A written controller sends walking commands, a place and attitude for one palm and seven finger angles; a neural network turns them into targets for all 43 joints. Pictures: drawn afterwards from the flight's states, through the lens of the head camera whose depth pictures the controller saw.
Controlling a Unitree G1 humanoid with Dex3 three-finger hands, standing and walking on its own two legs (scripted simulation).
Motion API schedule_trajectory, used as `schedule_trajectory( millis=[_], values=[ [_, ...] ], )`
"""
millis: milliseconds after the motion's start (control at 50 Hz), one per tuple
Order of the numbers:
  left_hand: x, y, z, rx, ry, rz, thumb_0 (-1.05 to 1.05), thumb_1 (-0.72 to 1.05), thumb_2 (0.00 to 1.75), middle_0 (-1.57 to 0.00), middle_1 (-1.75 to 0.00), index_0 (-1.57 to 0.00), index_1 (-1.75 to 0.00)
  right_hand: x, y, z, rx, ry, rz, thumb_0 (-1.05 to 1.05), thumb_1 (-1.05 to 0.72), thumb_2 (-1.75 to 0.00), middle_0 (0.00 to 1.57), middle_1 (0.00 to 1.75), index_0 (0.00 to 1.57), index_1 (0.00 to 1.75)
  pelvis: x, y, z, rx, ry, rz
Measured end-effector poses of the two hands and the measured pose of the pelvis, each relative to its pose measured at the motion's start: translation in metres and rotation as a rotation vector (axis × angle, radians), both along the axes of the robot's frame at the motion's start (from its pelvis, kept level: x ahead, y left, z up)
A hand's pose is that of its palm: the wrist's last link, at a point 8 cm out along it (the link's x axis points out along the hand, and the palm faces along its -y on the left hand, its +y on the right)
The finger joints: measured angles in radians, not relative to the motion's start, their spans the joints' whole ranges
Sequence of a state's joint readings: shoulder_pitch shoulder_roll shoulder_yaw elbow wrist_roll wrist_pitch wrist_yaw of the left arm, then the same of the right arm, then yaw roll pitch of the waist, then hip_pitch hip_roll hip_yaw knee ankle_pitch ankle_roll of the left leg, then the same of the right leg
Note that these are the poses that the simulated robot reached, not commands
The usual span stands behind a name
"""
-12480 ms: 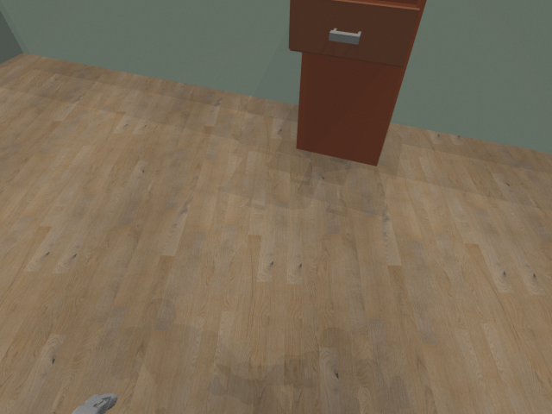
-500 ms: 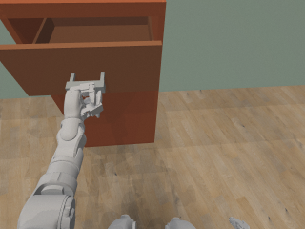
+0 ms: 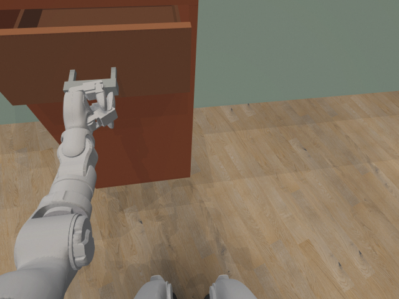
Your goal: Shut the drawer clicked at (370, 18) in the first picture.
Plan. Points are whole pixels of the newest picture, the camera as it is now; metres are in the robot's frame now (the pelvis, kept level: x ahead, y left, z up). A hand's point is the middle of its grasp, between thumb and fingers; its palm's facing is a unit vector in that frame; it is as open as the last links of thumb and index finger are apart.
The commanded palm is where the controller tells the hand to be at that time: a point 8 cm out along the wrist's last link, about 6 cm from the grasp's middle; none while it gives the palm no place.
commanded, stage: push the drawer shut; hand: left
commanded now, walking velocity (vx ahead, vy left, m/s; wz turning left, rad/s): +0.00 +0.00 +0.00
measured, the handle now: (92, 80) +0.56 +0.19 +0.08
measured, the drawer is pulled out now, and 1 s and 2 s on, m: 0.08 0.00 0.00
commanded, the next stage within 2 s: pull the fist back off the drawer in 1.04 s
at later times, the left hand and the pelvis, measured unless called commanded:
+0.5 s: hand (110, 89) +0.54 +0.15 +0.08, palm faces +0.09 -1.00 -0.03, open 3.3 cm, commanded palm +0.53 +0.21 +0.08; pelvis +0.00 +0.00 -0.01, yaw -1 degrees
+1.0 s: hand (107, 79) +0.56 +0.16 +0.08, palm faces +0.10 -0.99 -0.04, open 3.4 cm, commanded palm +0.59 +0.20 +0.08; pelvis -0.01 +0.01 -0.02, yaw +0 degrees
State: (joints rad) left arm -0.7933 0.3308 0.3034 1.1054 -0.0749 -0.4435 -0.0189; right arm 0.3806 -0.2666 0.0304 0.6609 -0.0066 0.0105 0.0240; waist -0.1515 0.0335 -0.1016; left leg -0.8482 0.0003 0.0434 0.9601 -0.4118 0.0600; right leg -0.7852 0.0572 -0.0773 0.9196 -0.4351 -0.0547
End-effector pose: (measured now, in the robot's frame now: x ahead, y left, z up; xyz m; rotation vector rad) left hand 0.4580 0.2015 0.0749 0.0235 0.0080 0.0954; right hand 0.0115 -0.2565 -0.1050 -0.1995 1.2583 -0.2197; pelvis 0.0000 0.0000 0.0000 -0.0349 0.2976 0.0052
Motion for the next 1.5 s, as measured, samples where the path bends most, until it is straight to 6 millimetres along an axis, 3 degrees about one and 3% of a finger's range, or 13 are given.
schedule_trajectory(
  millis=[280,680,820,1260,1500],
  values=[
    [0.026,0.002,0.003,0.001,0.011,0.001,0.03,0.65,0.86,-1.4,-1.6,-1.4,-1.6,-0.012,0.002,0.0,-0.01,0.037,-0.011,0.01,-0.91,-0.89,0.2,0.3,0.2,0.3,-0.001,0.001,-0.005,-0.011,0.034,0.001],
    [0.076,0.005,0.005,-0.001,0.025,0.007,0.05,0.65,0.86,-1.4,-1.6,-1.4,-1.6,-0.061,0.011,0.005,-0.032,0.196,-0.057,0.01,-0.91,-0.89,0.2,0.3,0.2,0.3,0.001,0.007,-0.012,-0.032,0.109,0.001],
    [0.079,0.011,0.003,0.005,0.028,0.001,0.02,0.56,0.88,-1.4,-1.6,-1.41,-1.6,-0.072,0.017,0.006,-0.029,0.241,-0.054,0.01,-0.91,-0.89,0.2,0.3,0.2,0.3,0.0,0.009,-0.015,-0.042,0.124,0.01],
    [0.082,0.015,0.007,0.016,0.044,-0.001,0.05,0.51,0.89,-1.4,-1.6,-1.41,-1.6,-0.092,0.022,0.008,-0.062,0.226,-0.032,0.01,-0.91,-0.89,0.2,0.3,0.2,0.3,-0.018,0.015,-0.02,-0.057,0.143,0.021],
    [0.081,0.015,0.006,0.012,0.038,-0.001,0.05,0.51,0.89,-1.4,-1.6,-1.41,-1.6,-0.088,0.021,0.008,-0.052,0.231,-0.018,0.01,-0.91,-0.89,0.2,0.3,0.2,0.3,-0.017,0.015,-0.021,-0.057,0.143,0.022]
  ],
)
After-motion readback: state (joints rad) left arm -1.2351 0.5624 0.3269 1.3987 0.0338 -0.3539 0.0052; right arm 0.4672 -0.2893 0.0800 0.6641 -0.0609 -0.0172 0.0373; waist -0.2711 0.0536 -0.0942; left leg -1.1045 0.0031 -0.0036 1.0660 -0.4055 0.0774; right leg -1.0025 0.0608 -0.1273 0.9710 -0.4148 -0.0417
